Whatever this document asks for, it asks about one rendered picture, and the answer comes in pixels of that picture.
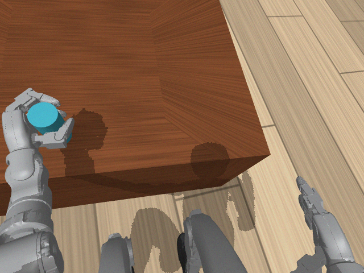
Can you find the left robot arm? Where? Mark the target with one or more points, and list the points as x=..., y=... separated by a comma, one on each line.
x=27, y=242

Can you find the can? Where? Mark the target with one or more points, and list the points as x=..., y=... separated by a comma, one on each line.
x=45, y=118

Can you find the right robot foot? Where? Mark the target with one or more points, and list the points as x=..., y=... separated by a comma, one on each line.
x=181, y=252

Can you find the right robot hand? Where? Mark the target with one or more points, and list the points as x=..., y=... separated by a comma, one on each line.
x=331, y=244

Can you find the right robot arm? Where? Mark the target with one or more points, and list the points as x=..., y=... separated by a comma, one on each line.
x=345, y=267

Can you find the left robot hand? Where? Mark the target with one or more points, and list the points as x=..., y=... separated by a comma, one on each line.
x=19, y=133

